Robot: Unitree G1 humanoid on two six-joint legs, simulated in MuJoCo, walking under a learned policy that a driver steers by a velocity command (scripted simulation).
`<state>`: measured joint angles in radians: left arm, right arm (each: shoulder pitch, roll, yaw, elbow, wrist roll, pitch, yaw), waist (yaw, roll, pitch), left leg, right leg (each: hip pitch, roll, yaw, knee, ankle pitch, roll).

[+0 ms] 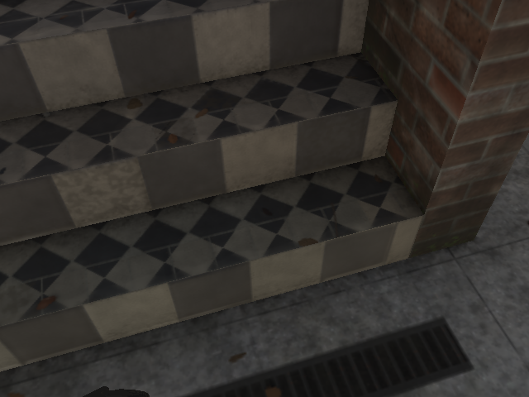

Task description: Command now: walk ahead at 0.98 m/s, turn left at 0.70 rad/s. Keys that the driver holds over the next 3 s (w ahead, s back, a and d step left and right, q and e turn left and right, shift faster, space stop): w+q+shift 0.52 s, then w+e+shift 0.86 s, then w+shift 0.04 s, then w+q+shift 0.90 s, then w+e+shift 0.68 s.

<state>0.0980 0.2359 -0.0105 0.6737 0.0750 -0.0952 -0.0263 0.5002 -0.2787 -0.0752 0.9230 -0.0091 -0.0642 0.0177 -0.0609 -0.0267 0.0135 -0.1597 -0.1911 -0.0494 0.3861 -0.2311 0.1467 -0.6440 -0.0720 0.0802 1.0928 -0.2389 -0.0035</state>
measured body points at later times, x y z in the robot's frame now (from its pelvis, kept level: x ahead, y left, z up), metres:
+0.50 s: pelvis +0.43 -0.01 +0.00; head +0.46 +0.01 +0.45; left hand +0.29 +0.26 -0.12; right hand +0.77 -0.14 -0.06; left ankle +0.51 +0.13 -0.68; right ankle +0.38 -0.17 -0.74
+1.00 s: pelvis +0.74 +0.13 +0.06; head +0.77 +0.16 +0.51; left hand +0.88 +0.38 -0.02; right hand +0.85 -0.09 -0.08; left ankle +0.60 +0.15 -0.67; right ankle +0.83 +0.10 -0.52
